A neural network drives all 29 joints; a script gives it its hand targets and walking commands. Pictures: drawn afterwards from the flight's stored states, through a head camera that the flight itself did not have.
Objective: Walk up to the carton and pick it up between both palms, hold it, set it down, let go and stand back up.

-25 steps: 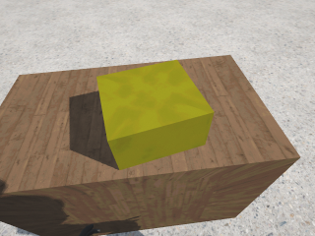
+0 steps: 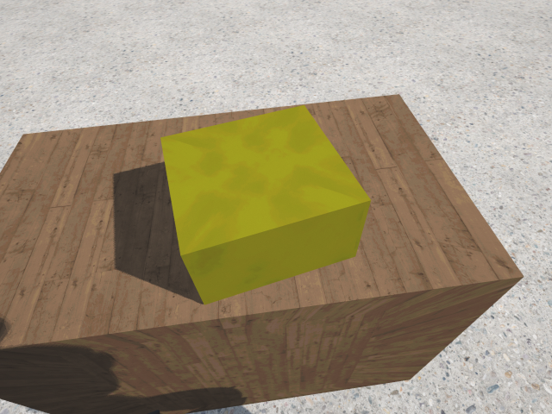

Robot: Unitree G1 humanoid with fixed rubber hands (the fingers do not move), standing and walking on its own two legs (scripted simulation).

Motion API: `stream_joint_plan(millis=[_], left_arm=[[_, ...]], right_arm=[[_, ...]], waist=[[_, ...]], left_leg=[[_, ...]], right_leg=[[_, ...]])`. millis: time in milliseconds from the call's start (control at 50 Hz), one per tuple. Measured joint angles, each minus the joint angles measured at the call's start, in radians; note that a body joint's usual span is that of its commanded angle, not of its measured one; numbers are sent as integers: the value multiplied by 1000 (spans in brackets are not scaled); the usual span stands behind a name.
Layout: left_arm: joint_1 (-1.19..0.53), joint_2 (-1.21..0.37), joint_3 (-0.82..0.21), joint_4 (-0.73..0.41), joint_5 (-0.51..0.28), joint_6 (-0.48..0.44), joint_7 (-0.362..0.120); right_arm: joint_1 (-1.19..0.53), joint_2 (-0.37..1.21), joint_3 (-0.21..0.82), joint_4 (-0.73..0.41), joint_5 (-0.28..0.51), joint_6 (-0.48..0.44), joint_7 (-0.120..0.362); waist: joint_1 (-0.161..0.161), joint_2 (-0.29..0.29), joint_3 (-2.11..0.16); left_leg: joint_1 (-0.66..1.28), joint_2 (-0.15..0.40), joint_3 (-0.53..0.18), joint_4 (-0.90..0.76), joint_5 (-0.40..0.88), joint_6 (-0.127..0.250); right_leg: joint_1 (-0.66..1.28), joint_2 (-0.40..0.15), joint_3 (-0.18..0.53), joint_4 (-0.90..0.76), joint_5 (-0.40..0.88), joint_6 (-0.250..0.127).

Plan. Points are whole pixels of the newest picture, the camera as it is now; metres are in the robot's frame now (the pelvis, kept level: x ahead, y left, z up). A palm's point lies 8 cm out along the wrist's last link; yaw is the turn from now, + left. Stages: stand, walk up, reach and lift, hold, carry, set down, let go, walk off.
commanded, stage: stand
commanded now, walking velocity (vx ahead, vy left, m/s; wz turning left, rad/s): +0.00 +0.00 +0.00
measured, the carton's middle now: (258, 197) +0.47 +0.06 +0.02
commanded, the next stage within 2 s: none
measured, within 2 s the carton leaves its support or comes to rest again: neither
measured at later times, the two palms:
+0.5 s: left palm out of the picture +0.05 +0.24 -0.13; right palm out of the picture -0.01 -0.24 -0.13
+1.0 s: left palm out of the picture +0.02 +0.22 -0.14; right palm out of the picture -0.03 -0.22 -0.14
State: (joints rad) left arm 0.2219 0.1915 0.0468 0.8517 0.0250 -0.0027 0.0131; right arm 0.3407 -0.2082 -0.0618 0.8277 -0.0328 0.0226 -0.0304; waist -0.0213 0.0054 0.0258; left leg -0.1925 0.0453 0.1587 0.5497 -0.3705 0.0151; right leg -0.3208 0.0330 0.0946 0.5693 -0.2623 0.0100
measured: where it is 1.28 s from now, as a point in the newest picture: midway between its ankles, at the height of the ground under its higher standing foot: outside the picture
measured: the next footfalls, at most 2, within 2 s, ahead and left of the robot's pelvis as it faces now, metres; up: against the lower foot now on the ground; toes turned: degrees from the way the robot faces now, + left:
none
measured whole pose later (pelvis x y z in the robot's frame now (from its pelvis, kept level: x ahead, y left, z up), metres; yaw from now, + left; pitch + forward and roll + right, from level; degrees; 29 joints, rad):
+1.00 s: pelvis +0.01 +0.00 +0.01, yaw +0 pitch -1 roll +0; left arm 0.25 0.14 0.01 1.09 0.01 0.01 0.05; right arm 0.34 -0.14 -0.04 1.10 -0.02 0.01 -0.05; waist -0.01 0.00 0.06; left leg -0.10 0.03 0.15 0.47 -0.34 0.02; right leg -0.23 0.02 0.09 0.50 -0.24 0.02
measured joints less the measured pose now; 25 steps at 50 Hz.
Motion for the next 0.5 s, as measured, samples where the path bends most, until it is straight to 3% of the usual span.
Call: stream_joint_plan(millis=[500], left_arm=[[3,-13,-2,133,-10,9,16]], right_arm=[[4,35,12,156,6,-5,-15]], waist=[[8,1,26]], left_leg=[[63,-4,-1,-58,21,-1]], right_leg=[[62,-3,-2,-52,16,0]])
